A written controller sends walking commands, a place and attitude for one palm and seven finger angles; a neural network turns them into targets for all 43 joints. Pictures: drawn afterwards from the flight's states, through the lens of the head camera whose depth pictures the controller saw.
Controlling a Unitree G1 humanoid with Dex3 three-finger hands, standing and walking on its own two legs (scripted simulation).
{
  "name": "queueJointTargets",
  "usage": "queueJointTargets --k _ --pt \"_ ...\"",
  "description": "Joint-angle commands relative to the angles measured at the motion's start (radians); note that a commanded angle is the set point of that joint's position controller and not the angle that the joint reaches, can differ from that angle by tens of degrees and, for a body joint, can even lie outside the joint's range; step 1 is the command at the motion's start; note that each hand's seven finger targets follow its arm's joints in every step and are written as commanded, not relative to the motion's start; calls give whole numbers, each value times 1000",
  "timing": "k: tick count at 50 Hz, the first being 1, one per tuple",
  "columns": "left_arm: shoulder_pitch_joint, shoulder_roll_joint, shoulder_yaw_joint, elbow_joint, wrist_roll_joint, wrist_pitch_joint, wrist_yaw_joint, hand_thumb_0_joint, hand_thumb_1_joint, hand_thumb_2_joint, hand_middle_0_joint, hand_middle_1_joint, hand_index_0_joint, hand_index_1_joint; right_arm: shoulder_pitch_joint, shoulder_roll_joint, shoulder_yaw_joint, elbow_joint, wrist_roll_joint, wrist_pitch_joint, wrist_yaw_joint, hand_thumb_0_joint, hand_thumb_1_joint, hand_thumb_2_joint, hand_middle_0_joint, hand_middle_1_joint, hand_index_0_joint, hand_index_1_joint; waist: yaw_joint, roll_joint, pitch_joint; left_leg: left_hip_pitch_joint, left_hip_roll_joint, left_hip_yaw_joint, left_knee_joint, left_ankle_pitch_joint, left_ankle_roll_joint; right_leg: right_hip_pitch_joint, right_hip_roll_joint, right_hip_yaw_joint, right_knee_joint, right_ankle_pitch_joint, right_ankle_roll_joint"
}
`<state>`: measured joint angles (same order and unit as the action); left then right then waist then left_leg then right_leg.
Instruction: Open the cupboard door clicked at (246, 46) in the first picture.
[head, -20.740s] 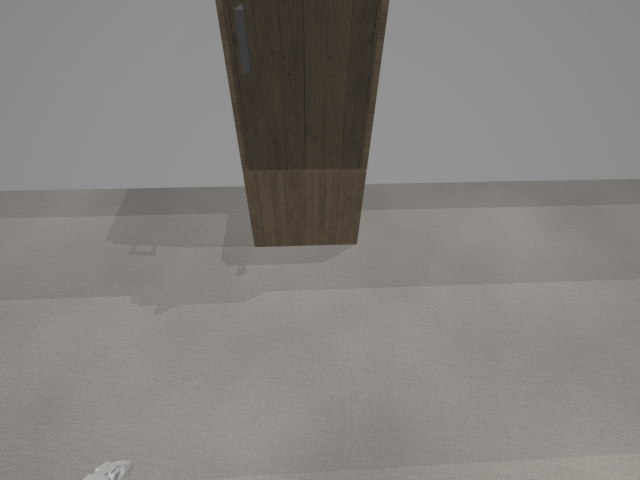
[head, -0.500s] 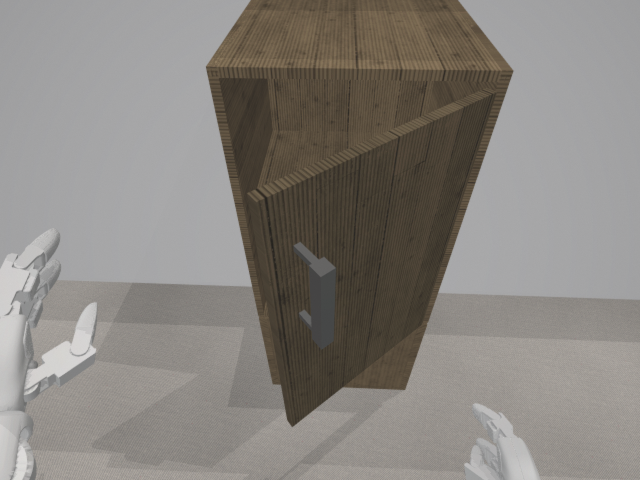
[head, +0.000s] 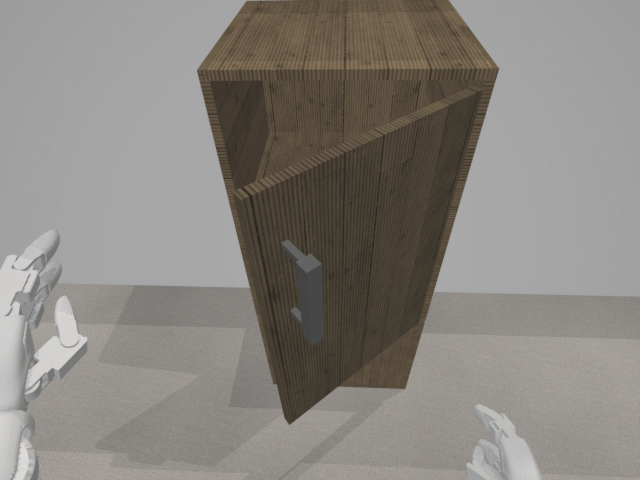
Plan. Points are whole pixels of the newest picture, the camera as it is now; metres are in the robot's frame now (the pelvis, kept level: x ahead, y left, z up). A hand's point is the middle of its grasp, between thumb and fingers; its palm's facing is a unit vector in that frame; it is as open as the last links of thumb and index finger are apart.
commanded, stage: step back with the hand held close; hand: left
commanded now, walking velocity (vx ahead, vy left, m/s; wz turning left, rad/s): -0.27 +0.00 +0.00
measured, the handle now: (302, 293) +0.32 +0.07 +0.08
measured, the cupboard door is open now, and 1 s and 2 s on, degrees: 41 41 41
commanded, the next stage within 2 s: stop stepping back and stand still in 1.18 s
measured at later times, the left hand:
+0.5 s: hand (48, 384) +0.15 +0.27 +0.15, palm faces +0.34 -0.79 -0.51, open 7.4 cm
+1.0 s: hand out of the picture +0.06 +0.26 +0.15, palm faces +0.30 -0.82 -0.48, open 7.4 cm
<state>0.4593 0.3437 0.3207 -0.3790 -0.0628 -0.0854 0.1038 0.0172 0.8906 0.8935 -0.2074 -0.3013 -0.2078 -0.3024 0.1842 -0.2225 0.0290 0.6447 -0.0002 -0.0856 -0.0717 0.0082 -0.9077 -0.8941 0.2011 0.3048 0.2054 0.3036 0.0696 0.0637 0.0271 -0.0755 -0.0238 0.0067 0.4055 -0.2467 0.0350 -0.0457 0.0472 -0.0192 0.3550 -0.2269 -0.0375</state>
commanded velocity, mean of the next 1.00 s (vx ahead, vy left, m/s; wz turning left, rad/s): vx -0.30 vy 0.00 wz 0.02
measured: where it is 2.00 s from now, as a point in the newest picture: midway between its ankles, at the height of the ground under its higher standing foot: outside the picture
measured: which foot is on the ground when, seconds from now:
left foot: down 0.00-1.00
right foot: down 0.00-0.62, up 0.64-0.80, down 0.82-1.00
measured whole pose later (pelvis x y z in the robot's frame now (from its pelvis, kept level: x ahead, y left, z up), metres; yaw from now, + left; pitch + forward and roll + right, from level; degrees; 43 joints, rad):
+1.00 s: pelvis -0.16 +0.02 -0.02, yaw -1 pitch +0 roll -3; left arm 0.54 0.45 0.39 -0.55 -0.05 -0.23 0.12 0.02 0.89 0.89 -0.21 -0.30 -0.21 -0.30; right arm 0.14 -0.18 0.02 0.61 0.01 -0.09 -0.06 0.01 -0.91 -0.89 0.20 0.31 0.21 0.30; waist 0.00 0.02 0.06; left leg -0.48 0.02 0.03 0.50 -0.03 0.06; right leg -0.20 0.10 0.03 0.53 -0.34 -0.02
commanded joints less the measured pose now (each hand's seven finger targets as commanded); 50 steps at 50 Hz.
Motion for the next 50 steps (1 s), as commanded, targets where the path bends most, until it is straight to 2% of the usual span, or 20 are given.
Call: queueJointTargets --k 1,5,8,11,17,18,21,26,29,31,33,36,39,40,42,43,44,46,48,50 --pt "-129 236 181 -193 2 -121 17 0 900 900 -200 -300 -200 -300 -127 -121 -45 -177 9 -38 -8 0 -900 -900 200 300 200 300 -49 -52 3 -50 55 -75 -9 123 13 -157 -110 144 -115 179 7" --pt "-2 198 143 -208 12 -123 11 0 900 900 -200 -300 -200 -300 -113 -130 -60 -196 5 -8 -3 0 -900 -900 200 300 200 300 -50 -26 -102 -29 71 -58 16 247 5 -129 -130 134 -58 321 12" --pt "45 220 164 -246 14 -125 19 0 900 900 -200 -300 -200 -300 -112 -132 -70 -209 9 6 -8 0 -900 -900 200 300 200 300 -49 -6 -184 -25 85 -53 33 367 3 -88 -136 118 1 445 18" --pt "81 253 206 -280 11 -124 28 0 900 900 -200 -300 -200 -300 -107 -121 -80 -230 14 21 -10 0 -900 -900 200 300 200 300 -50 -75 -235 -39 96 -53 51 401 0 -79 -134 119 42 488 25" --pt "116 268 232 -311 11 -133 45 0 900 900 -200 -300 -200 -300 -105 -115 -88 -246 20 33 -16 0 -900 -900 200 300 200 300 -55 -51 -209 -119 104 -68 58 334 1 -117 -139 138 73 420 17" --pt "115 272 234 -322 13 -134 47 0 900 900 -200 -300 -200 -300 -108 -123 -90 -247 18 32 -18 0 -900 -900 200 300 200 300 -54 -11 -206 -131 102 -75 55 325 2 -118 -138 139 74 400 14" --pt "120 256 224 -303 17 -137 52 0 900 900 -200 -300 -200 -300 -98 -123 -88 -245 18 28 -17 0 -900 -900 200 300 200 300 -59 -27 -154 -206 110 -95 34 174 13 -158 -129 153 60 238 16" --pt "91 246 217 -315 36 -164 63 0 900 900 -200 -300 -200 -300 -80 -141 -86 -252 15 5 -17 0 -900 -900 200 300 200 300 -67 -3 -67 -361 128 -146 -35 -209 38 -198 -109 157 51 -71 16" --pt "60 244 230 -315 57 -180 68 0 900 900 -200 -300 -200 -300 -80 -149 -84 -260 8 -10 -22 0 -900 -900 200 300 200 300 -62 54 -39 -551 189 -219 -148 -397 70 -81 -58 113 177 -123 38" --pt "26 234 238 -325 75 -191 68 0 900 900 -200 -300 -200 -300 -76 -153 -87 -264 6 -23 -22 0 -900 -900 200 300 200 300 -54 129 -54 -706 255 -279 -251 -524 102 67 -5 60 371 -34 56" --pt "8 259 252 -346 75 -197 65 0 900 900 -200 -300 -200 -300 -71 -141 -90 -261 2 -36 -21 0 -900 -900 200 300 200 300 -48 132 -89 -641 269 -283 -246 -440 101 45 -2 49 421 -3 53" --pt "16 231 237 -339 73 -201 57 0 900 900 -200 -300 -200 -300 -63 -134 -90 -244 -5 -59 -11 0 -900 -900 200 300 200 300 -55 86 -63 -623 267 -275 -239 -437 103 13 9 49 408 -121 46" --pt "-1 206 199 -344 52 -206 52 0 900 900 -200 -300 -200 -300 -64 -122 -83 -213 -10 -76 -2 0 -900 -900 200 300 200 300 -63 82 -45 -430 220 -236 -191 -279 54 -117 -7 54 195 -138 15" --pt "8 212 193 -346 39 -209 52 0 900 900 -200 -300 -200 -300 -62 -115 -81 -202 -5 -81 3 0 -900 -900 200 300 200 300 -65 40 -80 -300 185 -205 -134 -147 25 -181 -27 77 92 -79 1" --pt "1 227 188 -344 24 -217 52 0 900 900 -200 -300 -200 -300 -66 -110 -81 -179 1 -77 6 0 -900 -900 200 300 200 300 -67 -48 -182 -89 123 -95 11 149 -13 -264 -101 159 38 127 -18" --pt "3 249 206 -345 24 -224 56 0 900 900 -200 -300 -200 -300 -67 -104 -80 -160 -6 -74 5 0 -900 -900 200 300 200 300 -67 -44 -249 2 120 -62 55 282 -17 -275 -132 168 48 257 -8" --pt "0 245 200 -365 17 -217 55 0 900 900 -200 -300 -200 -300 -63 -104 -89 -163 7 -75 2 0 -900 -900 200 300 200 300 -69 -99 -331 67 115 -55 95 355 -10 -254 -116 138 80 315 17" --pt "49 290 251 -386 7 -211 54 0 900 900 -200 -300 -200 -300 -88 -106 -87 -184 12 -68 -1 0 -900 -900 200 300 200 300 -60 -105 -347 71 119 -54 126 328 10 -264 -117 134 75 311 39" --pt "98 313 278 -377 -6 -204 53 0 900 900 -200 -300 -200 -300 -118 -104 -80 -196 12 -59 -2 0 -900 -900 200 300 200 300 -58 -65 -263 6 97 -65 141 175 -3 -323 -142 159 30 181 6" --pt "105 311 268 -358 -8 -203 51 0 900 900 -200 -300 -200 -300 -129 -96 -71 -195 13 -48 -3 0 -900 -900 200 300 200 300 -67 -77 -133 -34 47 -46 246 8 -32 -470 -207 222 -69 7 -45"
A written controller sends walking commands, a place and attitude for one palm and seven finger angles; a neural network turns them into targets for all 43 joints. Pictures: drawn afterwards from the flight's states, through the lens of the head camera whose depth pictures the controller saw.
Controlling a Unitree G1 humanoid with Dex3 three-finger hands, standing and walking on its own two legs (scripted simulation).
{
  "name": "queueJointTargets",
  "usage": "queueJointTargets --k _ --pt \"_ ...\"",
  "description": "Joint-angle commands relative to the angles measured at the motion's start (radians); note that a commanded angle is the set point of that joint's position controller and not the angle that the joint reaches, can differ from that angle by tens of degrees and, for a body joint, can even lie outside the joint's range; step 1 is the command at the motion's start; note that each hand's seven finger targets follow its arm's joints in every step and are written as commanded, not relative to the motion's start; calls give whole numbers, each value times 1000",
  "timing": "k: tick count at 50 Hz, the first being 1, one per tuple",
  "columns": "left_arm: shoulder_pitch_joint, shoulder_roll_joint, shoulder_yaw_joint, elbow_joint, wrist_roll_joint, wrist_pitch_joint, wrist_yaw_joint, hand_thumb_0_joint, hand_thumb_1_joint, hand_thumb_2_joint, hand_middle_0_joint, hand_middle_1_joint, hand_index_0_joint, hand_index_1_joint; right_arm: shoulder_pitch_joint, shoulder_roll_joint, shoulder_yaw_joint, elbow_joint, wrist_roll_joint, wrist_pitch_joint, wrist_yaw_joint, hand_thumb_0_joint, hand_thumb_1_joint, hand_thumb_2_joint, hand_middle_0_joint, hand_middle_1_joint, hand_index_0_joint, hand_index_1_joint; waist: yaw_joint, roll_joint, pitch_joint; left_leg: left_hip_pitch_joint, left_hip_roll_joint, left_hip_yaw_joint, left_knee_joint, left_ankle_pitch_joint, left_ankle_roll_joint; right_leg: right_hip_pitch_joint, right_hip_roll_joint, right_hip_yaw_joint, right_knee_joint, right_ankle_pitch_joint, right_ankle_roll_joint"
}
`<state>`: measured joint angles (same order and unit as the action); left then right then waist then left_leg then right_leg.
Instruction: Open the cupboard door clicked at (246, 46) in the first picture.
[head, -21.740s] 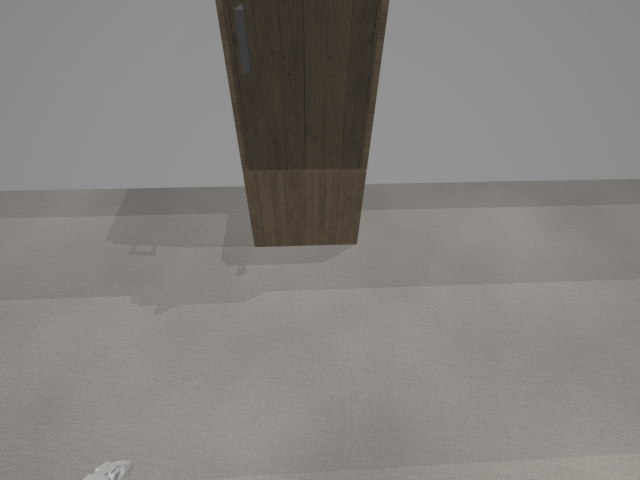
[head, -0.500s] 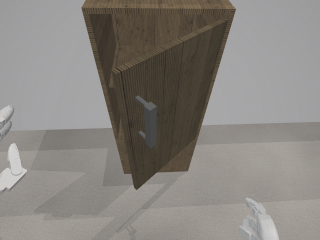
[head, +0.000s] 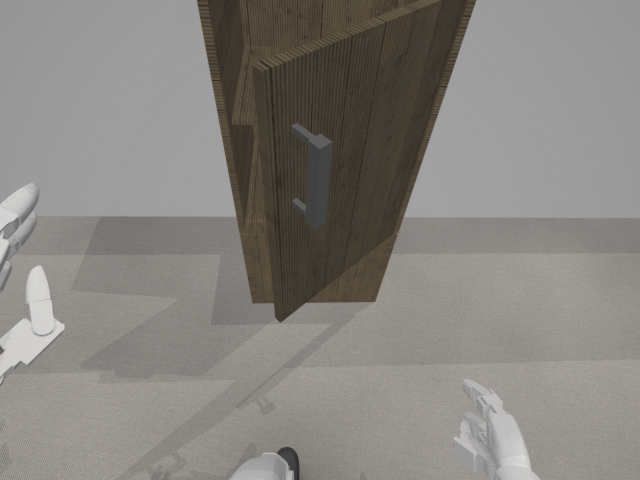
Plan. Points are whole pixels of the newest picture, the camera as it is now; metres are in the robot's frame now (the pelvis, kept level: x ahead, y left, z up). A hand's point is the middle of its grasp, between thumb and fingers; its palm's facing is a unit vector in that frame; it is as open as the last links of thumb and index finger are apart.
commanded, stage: step back with the hand held close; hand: left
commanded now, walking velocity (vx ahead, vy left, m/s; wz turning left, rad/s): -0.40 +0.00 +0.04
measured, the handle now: (307, 178) +0.48 +0.06 +0.10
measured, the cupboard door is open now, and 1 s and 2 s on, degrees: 41 41 41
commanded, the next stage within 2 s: stop stepping back and stand still in 0.18 s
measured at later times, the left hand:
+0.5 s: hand out of the picture +0.12 +0.30 +0.19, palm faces +0.30 -0.84 -0.45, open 7.4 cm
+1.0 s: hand out of the picture +0.06 +0.29 +0.20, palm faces +0.24 -0.79 -0.56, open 7.4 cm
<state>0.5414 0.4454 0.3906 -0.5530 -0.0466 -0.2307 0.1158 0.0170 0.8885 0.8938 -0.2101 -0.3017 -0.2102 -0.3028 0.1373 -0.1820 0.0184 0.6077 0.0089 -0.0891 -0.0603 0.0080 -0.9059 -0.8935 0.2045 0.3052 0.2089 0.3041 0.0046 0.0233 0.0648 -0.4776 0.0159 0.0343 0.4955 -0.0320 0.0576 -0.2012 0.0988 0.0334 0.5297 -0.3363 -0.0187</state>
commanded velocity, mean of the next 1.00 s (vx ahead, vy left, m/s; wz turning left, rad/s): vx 0.05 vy -0.07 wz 0.01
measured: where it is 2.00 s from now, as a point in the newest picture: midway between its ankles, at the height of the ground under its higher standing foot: outside the picture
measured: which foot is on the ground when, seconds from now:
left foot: down 0.00-0.04, up 0.06-0.14, down 0.16-0.56, up 0.58-0.72, down 0.74-1.00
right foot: down 0.00-0.16, up 0.18-0.58, down 0.60-0.74, up 0.76-1.00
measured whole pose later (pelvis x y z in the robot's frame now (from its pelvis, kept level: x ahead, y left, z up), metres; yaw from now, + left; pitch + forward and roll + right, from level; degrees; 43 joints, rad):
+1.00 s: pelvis -0.16 +0.07 +0.01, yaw -4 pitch -1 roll -1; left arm 0.66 0.50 0.46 -0.63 -0.03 -0.23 0.12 0.02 0.89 0.89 -0.21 -0.30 -0.21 -0.30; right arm 0.31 -0.14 0.03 0.62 -0.02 -0.14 -0.04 0.01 -0.90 -0.89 0.20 0.31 0.21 0.30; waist -0.06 -0.03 0.02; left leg -0.27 0.07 0.04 0.47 -0.19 -0.01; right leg -0.44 -0.01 -0.09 0.86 -0.37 0.00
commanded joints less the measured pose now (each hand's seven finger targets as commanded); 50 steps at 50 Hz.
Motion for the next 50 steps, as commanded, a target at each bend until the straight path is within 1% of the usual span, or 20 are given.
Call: queueJointTargets --k 1,6,8,10,14,19,24,26,28,30,31,33,35,36,37,38,40,42,45,50 --pt "11 212 195 -175 -22 -61 42 0 900 900 -200 -300 -200 -300 -78 -134 -61 -147 4 -42 -16 0 -900 -900 200 300 200 300 -7 -43 -118 362 -15 -71 249 -249 -69 -392 -300 200 -292 33 -94" --pt "-95 196 158 -89 5 -50 35 0 900 900 -200 -300 -200 -300 -77 -128 -45 -130 -11 -33 -30 0 -900 -900 200 300 200 300 -16 -90 55 180 17 -121 100 -235 -64 -293 -258 123 -185 324 -75" --pt "-165 199 139 -128 13 -55 27 0 900 900 -200 -300 -200 -300 -108 -184 -55 -139 -9 -42 -44 0 -900 -900 200 300 200 300 7 164 34 147 141 -272 -189 209 -24 -168 -65 -3 50 210 22" --pt "-112 212 150 -150 4 -82 23 0 900 900 -200 -300 -200 -300 -50 -161 -61 -137 -28 -83 -29 0 -900 -900 200 300 200 300 25 270 -189 236 287 -411 -269 330 7 -98 -17 39 344 -215 13" --pt "-40 186 142 -314 -2 -89 32 0 900 900 -200 -300 -200 -300 -5 -173 -85 -139 -25 -120 -4 0 -900 -900 200 300 200 300 26 135 -375 368 281 -340 -239 121 55 -128 -38 64 515 -178 20" --pt "78 187 183 -371 -14 -25 47 0 900 900 -200 -300 -200 -300 -27 -135 -65 -147 -20 -119 1 0 -900 -900 200 300 200 300 13 240 -294 328 155 -245 -474 -516 -130 -124 11 -74 454 -163 29" --pt "86 184 178 -275 -12 24 62 0 900 900 -200 -300 -200 -300 10 -105 -56 -117 -40 -102 -17 0 -900 -900 200 300 200 300 20 321 -252 345 56 -67 -528 -458 -266 47 88 -198 119 -296 -13" --pt "89 206 178 -277 -18 34 61 0 900 900 -200 -300 -200 -300 21 -105 -58 -107 -32 -91 -11 0 -900 -900 200 300 200 300 19 190 -256 372 -11 56 -243 -273 -243 46 6 -181 -169 -267 -77" --pt "92 217 194 -284 -42 49 55 0 900 900 -200 -300 -200 -300 34 -105 -56 -79 -16 -60 -12 0 -900 -900 200 300 200 300 10 -246 -215 339 -42 -66 474 -312 -129 -267 -339 92 -340 -30 -211" --pt "-48 296 244 -363 -44 38 37 0 900 900 -200 -300 -200 -300 -15 -130 -43 -108 -19 -57 5 0 -900 -900 200 300 200 300 -10 -234 -132 19 25 -175 770 -340 -90 -271 -492 267 -354 -39 -281" --pt "-200 315 257 -299 -39 33 42 0 900 900 -200 -300 -200 -300 -46 -121 -28 -107 -31 -52 16 0 -900 -900 200 300 200 300 -36 -268 -75 -2 100 -162 704 -324 -97 -313 -521 298 -378 -240 -223" --pt "-314 155 75 -184 -12 53 22 0 900 900 -200 -300 -200 -300 -59 -158 -67 -105 -4 -60 -6 0 -900 -900 200 300 200 300 -29 -261 0 62 57 -40 423 -281 -74 -215 -319 96 -297 -249 -112" --pt "-252 141 82 -96 12 62 48 0 900 900 -200 -300 -200 -300 -47 -150 -45 -80 -5 -70 -43 0 -900 -900 200 300 200 300 -28 5 62 219 47 13 133 -334 -36 -231 -325 66 -115 -85 -119" --pt "-244 154 86 -125 7 56 50 0 900 900 -200 -300 -200 -300 -17 -157 -42 -89 -5 -74 -52 0 -900 -900 200 300 200 300 -42 189 47 311 35 -18 -18 -334 -19 -258 -248 -22 81 -11 -85" --pt "-266 165 99 -185 8 30 52 0 900 900 -200 -300 -200 -300 0 -174 -39 -110 -11 -83 -50 0 -900 -900 200 300 200 300 -40 497 -12 410 175 -297 -131 -197 36 -360 -114 -133 370 -69 -12" --pt "-330 188 94 -239 17 -7 47 0 900 900 -200 -300 -200 -300 -4 -157 -35 -117 -21 -103 -40 0 -900 -900 200 300 200 300 -47 554 1 420 327 -572 -221 -116 83 -454 -81 -98 569 -299 5" --pt "-306 255 155 -295 18 -41 39 0 900 900 -200 -300 -200 -300 9 -124 -27 -106 -42 -128 -23 0 -900 -900 200 300 200 300 -39 213 -44 339 359 -660 -251 -52 139 -450 -102 8 708 -241 7" --pt "-147 208 166 -306 8 -39 29 0 900 900 -200 -300 -200 -300 15 -146 -57 -102 -24 -133 4 0 -900 -900 200 300 200 300 -21 53 -95 255 320 -467 -247 -116 131 -352 -137 18 640 -74 27" --pt "102 171 190 -310 5 -34 32 0 900 900 -200 -300 -200 -300 -5 -137 -62 -124 -16 -127 21 0 -900 -900 200 300 200 300 -3 272 -131 87 195 -158 -298 -387 52 -132 -118 -91 451 43 38" --pt "129 166 225 -112 15 -33 59 0 900 900 -200 -300 -200 -300 11 -141 -72 -132 -20 -71 -13 0 -900 -900 200 300 200 300 3 228 -99 -100 201 -83 -317 -662 34 126 -69 -201 215 -87 13"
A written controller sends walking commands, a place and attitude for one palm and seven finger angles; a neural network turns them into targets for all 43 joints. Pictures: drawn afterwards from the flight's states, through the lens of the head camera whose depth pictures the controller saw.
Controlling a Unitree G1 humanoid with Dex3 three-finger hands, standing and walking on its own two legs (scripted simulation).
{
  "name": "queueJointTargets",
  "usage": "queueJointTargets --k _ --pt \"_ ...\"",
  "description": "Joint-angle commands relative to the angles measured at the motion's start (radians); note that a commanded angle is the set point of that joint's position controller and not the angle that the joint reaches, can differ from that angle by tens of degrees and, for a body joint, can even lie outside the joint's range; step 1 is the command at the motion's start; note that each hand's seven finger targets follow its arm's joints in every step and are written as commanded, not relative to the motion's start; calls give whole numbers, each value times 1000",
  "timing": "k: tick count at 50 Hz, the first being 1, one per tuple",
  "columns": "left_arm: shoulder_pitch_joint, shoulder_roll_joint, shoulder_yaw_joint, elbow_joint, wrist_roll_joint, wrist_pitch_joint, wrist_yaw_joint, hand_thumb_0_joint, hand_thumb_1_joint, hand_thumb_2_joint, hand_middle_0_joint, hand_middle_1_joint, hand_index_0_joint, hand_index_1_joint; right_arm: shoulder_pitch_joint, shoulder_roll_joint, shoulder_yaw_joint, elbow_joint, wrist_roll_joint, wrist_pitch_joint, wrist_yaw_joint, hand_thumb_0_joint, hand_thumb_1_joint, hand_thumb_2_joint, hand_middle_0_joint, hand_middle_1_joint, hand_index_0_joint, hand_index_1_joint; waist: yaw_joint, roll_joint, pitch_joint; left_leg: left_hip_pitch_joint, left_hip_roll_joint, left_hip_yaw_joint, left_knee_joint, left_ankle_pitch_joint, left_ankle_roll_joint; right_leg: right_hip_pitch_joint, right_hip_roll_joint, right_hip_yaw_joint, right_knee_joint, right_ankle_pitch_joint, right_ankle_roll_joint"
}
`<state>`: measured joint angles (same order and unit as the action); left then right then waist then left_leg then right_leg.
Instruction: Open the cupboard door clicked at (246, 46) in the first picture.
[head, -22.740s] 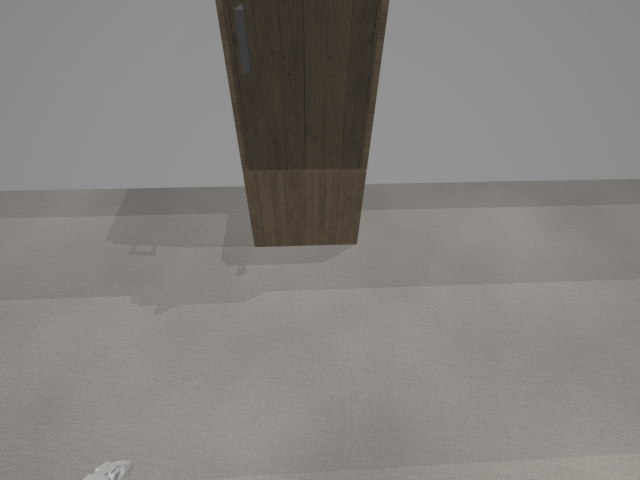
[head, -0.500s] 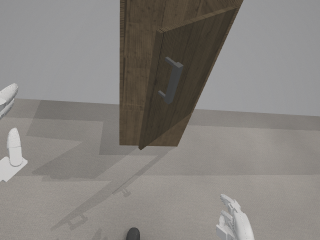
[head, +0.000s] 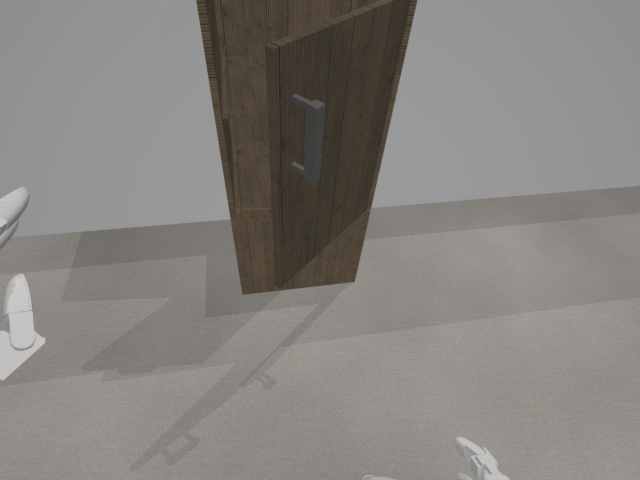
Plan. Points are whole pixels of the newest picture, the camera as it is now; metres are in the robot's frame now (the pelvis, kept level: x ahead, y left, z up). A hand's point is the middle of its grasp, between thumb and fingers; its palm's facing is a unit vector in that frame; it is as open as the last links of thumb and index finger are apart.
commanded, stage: stop stepping back and stand still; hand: left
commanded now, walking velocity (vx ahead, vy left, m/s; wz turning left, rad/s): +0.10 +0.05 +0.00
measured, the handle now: (305, 140) +0.63 +0.03 +0.09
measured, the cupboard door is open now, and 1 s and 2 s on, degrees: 41 41 41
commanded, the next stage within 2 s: let the arm hang, fingers relaxed in 1.26 s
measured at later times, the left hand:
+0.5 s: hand (57, 316) +0.22 +0.24 +0.17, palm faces +0.39 -0.74 -0.54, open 7.4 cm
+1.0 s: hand out of the picture +0.19 +0.28 +0.16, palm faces +0.41 -0.76 -0.50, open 7.4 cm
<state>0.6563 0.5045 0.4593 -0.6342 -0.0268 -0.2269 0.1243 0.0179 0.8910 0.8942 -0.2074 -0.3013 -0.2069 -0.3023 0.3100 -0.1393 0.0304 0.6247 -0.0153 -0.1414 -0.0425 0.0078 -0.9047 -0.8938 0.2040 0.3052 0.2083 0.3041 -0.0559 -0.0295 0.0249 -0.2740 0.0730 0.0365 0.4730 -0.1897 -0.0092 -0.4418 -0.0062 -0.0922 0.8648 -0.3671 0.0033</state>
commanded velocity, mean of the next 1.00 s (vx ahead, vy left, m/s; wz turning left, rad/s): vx -0.02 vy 0.05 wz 0.00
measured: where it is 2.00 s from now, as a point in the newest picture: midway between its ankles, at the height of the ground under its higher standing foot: outside the picture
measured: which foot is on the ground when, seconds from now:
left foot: down 0.00-0.08, up 0.10-0.40, down 0.42-1.00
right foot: up 0.00-0.06, down 0.08-1.00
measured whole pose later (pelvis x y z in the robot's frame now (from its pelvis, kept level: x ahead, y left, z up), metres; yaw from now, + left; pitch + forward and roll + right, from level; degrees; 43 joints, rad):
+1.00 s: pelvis +0.00 +0.01 +0.00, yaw +2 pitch +0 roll -1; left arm 0.56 0.41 0.41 -0.46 -0.04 -0.20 0.14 0.02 0.89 0.89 -0.21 -0.30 -0.21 -0.30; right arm 0.22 -0.21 0.01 0.61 0.00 -0.11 -0.08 0.01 -0.91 -0.89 0.20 0.30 0.21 0.30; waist 0.00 0.01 0.04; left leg -0.25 0.02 0.07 0.44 -0.19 0.02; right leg -0.19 -0.01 -0.07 0.41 -0.21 0.00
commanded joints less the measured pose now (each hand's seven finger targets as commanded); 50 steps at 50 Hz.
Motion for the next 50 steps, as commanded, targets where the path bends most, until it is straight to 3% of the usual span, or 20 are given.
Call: queueJointTargets --k 1,2,3,4,5,6,7,8,11,15,17,19,20,22,23,25,31,38,41,50 --pt "-24 112 154 14 -3 -29 54 0 900 900 -200 -300 -200 -300 -163 -184 -85 -144 4 -10 -39 0 -900 -900 200 300 200 300 71 217 -60 -327 131 -73 -204 -509 85 436 38 -70 -227 -92 -18" --pt "-50 113 143 59 1 -15 55 0 900 900 -200 -300 -200 -300 -166 -178 -88 -135 8 -4 -45 0 -900 -900 200 300 200 300 78 86 -48 -359 78 -31 -23 -475 62 461 6 4 -360 -137 -36" --pt "-77 112 124 91 2 4 54 0 900 900 -200 -300 -200 -300 -169 -162 -87 -135 18 1 -45 0 -900 -900 200 300 200 300 71 -147 -19 -363 -22 28 278 -396 41 351 -150 277 -560 -256 -101" --pt "-120 135 121 78 -9 16 48 0 900 900 -200 -300 -200 -300 -202 -178 -85 -151 22 -12 -46 0 -900 -900 200 300 200 300 78 -291 9 -425 -72 -42 555 -332 28 255 -358 636 -707 -237 -188" --pt "-198 175 146 54 -11 -7 46 0 900 900 -200 -300 -200 -300 -189 -201 -85 -109 6 -40 -42 0 -900 -900 200 300 200 300 51 -203 31 -422 -49 -73 672 -248 12 220 -397 625 -703 55 -193" --pt "-265 240 184 44 -3 -39 37 0 900 900 -200 -300 -200 -300 -185 -204 -81 -74 -13 -60 -24 0 -900 -900 200 300 200 300 23 -185 0 -378 -9 -59 687 -208 -20 180 -405 634 -692 125 -230" --pt "-242 91 82 140 1 -36 33 0 900 900 -200 -300 -200 -300 -142 -160 -76 -54 12 -53 -25 0 -900 -900 200 300 200 300 21 -149 -83 -308 -24 -58 685 -154 -21 214 -322 490 -655 -26 -169" --pt "-291 83 45 78 1 -31 27 0 900 900 -200 -300 -200 -300 -161 -192 -90 -69 22 -47 -27 0 -900 -900 200 300 200 300 30 -145 -75 -288 -30 -52 648 -110 -18 219 -281 436 -629 24 -127" --pt "-264 53 14 64 15 -47 42 0 900 900 -200 -300 -200 -300 -205 -179 -74 -83 21 -61 -46 0 -900 -900 200 300 200 300 45 -80 -57 -210 -39 5 433 -108 -2 291 -257 240 -538 427 -103" --pt "-200 111 86 -28 15 -60 66 0 900 900 -200 -300 -200 -300 -202 -166 -77 -130 11 -66 -53 0 -900 -900 200 300 200 300 77 -138 -89 -133 -71 50 207 -120 17 383 -267 216 -475 696 -96" --pt "-143 115 113 -69 8 -60 69 0 900 900 -200 -300 -200 -300 -193 -169 -81 -156 9 -54 -43 0 -900 -900 200 300 200 300 80 -110 -111 -99 -74 49 118 -95 20 410 -276 236 -451 769 -101" --pt "-75 104 127 -76 -2 -62 72 0 900 900 -200 -300 -200 -300 -176 -168 -82 -169 10 -30 -37 0 -900 -900 200 300 200 300 64 -34 -140 -9 -73 33 -8 40 18 405 -248 216 -399 770 -76" --pt "-75 101 126 -95 -11 -62 70 0 900 900 -200 -300 -200 -300 -172 -181 -86 -179 12 -22 -32 0 -900 -900 200 300 200 300 57 13 -156 53 -45 10 -57 217 23 385 -206 185 -355 728 -44" --pt "-47 107 135 -92 -12 -66 61 0 900 900 -200 -300 -200 -300 -170 -204 -98 -197 25 -12 -30 0 -900 -900 200 300 200 300 70 158 -203 197 86 -97 -17 599 67 261 -92 122 -276 505 9" --pt "-29 89 112 -48 -13 -62 48 0 900 900 -200 -300 -200 -300 -159 -206 -103 -197 35 -14 -27 0 -900 -900 200 300 200 300 71 177 -195 220 124 -124 -33 616 74 210 -67 100 -268 263 11" --pt "-48 100 134 -27 -4 -54 46 0 900 900 -200 -300 -200 -300 -165 -191 -94 -189 30 -15 -23 0 -900 -900 200 300 200 300 63 207 -157 198 106 -78 -12 699 69 210 -26 64 -325 254 11" --pt "-89 65 62 -12 -16 -24 33 0 900 900 -200 -300 -200 -300 -172 -192 -82 -183 30 -14 -24 0 -900 -900 200 300 200 300 49 -4 -175 81 10 -24 33 305 15 335 -106 168 -431 629 -11" --pt "-114 129 111 -101 -17 -20 46 0 900 900 -200 -300 -200 -300 -205 -189 -64 -184 14 -18 -38 0 -900 -900 200 300 200 300 68 106 -146 76 13 -65 -77 176 26 303 -66 123 -470 316 -3" --pt "-111 95 89 -73 -18 -23 46 0 900 900 -200 -300 -200 -300 -200 -185 -61 -181 14 -20 -39 0 -900 -900 200 300 200 300 67 124 -104 42 15 -71 -112 88 29 295 -50 117 -492 239 0" --pt "-114 55 52 8 -11 -28 37 0 900 900 -200 -300 -200 -300 -191 -198 -69 -162 16 -33 -38 0 -900 -900 200 300 200 300 62 97 -65 -5 13 -88 -173 -80 26 289 -34 101 -534 134 3"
